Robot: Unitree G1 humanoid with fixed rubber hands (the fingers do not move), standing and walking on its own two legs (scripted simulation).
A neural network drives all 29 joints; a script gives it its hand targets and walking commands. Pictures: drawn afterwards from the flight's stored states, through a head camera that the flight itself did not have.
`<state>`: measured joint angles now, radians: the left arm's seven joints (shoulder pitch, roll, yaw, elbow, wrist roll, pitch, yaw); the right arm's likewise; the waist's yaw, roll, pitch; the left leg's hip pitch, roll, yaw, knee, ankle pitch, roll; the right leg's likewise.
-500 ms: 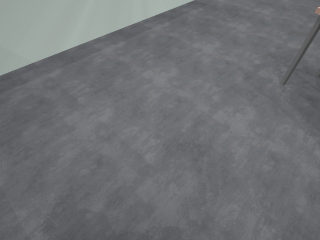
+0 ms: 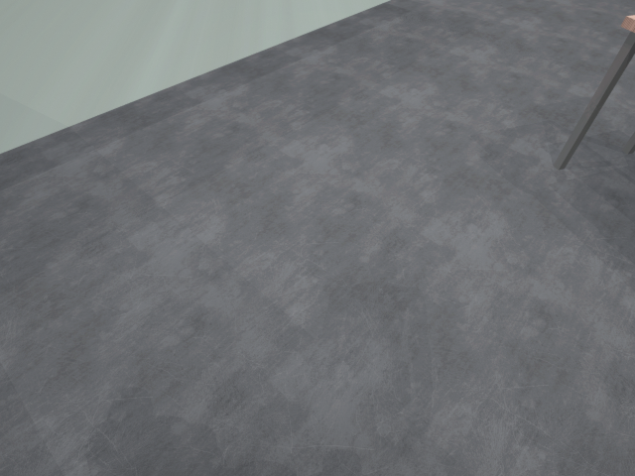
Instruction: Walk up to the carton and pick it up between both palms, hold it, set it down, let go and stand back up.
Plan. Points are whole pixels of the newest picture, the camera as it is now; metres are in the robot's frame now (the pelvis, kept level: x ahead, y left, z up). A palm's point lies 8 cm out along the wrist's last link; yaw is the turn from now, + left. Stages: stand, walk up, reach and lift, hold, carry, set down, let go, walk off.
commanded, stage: stand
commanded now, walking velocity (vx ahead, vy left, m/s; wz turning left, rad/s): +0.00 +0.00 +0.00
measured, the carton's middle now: out of the picture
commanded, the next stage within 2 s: walk up in 0.46 s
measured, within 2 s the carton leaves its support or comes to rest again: neither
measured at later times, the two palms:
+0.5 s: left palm out of the picture -0.03 +0.20 -0.15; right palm out of the picture -0.03 -0.20 -0.15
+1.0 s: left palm (192, 466) +0.18 +0.17 -0.11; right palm out of the picture -0.01 -0.37 -0.16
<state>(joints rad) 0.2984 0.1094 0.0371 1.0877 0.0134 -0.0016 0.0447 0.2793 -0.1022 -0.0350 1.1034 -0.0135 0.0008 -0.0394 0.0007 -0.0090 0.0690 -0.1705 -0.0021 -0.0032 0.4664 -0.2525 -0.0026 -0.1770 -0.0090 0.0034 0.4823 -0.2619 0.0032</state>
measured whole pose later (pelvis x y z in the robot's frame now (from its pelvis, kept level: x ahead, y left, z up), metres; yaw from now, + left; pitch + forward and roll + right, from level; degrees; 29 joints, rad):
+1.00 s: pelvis +0.05 -0.09 -0.02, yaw -16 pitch -4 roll +2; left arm 0.30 0.29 0.12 0.86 0.04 0.01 -0.08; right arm 0.29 -0.28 -0.12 1.01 -0.09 -0.06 -0.04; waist -0.01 0.04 0.03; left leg 0.00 0.22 0.25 0.58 -0.47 0.01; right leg -0.43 -0.19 -0.06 0.78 -0.33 -0.03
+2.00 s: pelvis +0.39 -0.43 -0.02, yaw -45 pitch -2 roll +1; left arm 0.26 0.24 0.00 0.68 0.04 -0.04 -0.01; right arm 0.40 -0.30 -0.01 0.66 -0.03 -0.02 0.03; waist -0.01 0.04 0.10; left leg -0.39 0.11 0.04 1.29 -0.42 0.02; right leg -0.39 0.01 -0.01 0.71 -0.29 -0.05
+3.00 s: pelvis +0.68 -0.76 -0.01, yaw -52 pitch -3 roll +1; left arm 0.35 0.25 0.01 0.65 0.03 -0.05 0.00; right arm 0.40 -0.30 -0.03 0.67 -0.04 0.00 0.04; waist 0.01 0.06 0.08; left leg -0.50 0.07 0.01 1.18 -0.35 -0.01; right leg -0.26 -0.01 -0.08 0.59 -0.26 -0.05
